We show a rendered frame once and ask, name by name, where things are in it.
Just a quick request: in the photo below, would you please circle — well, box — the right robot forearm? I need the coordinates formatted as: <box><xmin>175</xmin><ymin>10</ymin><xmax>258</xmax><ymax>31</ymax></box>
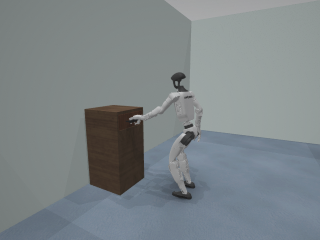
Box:
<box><xmin>195</xmin><ymin>111</ymin><xmax>203</xmax><ymax>129</ymax></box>

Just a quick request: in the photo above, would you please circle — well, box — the left robot forearm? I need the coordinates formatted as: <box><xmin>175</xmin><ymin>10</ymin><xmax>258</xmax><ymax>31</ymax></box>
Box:
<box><xmin>140</xmin><ymin>106</ymin><xmax>161</xmax><ymax>121</ymax></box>

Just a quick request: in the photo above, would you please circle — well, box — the drawer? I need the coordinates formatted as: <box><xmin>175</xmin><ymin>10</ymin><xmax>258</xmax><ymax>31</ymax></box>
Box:
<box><xmin>118</xmin><ymin>110</ymin><xmax>142</xmax><ymax>131</ymax></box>

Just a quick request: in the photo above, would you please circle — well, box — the left robot thigh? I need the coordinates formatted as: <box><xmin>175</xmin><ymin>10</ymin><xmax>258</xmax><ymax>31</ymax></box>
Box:
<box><xmin>169</xmin><ymin>132</ymin><xmax>192</xmax><ymax>168</ymax></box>

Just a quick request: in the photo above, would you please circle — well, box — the right robot upper arm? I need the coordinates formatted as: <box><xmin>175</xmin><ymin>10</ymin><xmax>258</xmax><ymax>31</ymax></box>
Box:
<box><xmin>189</xmin><ymin>91</ymin><xmax>203</xmax><ymax>114</ymax></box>

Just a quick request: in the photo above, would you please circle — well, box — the cabinet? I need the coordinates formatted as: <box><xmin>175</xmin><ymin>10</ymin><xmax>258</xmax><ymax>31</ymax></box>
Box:
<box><xmin>84</xmin><ymin>105</ymin><xmax>144</xmax><ymax>195</ymax></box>

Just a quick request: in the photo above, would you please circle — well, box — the right robot hand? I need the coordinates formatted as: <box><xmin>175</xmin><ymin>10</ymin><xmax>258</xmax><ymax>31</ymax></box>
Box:
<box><xmin>193</xmin><ymin>128</ymin><xmax>202</xmax><ymax>142</ymax></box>

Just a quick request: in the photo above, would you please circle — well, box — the handle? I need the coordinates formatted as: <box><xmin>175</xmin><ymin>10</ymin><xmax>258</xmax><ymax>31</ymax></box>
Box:
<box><xmin>126</xmin><ymin>119</ymin><xmax>138</xmax><ymax>123</ymax></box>

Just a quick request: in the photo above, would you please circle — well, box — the left robot upper arm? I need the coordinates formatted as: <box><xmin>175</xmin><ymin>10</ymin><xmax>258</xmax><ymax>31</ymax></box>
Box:
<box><xmin>158</xmin><ymin>92</ymin><xmax>180</xmax><ymax>115</ymax></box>

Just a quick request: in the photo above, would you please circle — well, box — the left robot hand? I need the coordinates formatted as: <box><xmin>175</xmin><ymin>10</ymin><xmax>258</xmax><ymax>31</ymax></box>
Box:
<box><xmin>129</xmin><ymin>115</ymin><xmax>141</xmax><ymax>125</ymax></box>

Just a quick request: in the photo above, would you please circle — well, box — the humanoid robot head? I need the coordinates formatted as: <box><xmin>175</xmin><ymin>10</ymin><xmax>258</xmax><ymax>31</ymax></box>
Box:
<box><xmin>171</xmin><ymin>72</ymin><xmax>189</xmax><ymax>93</ymax></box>

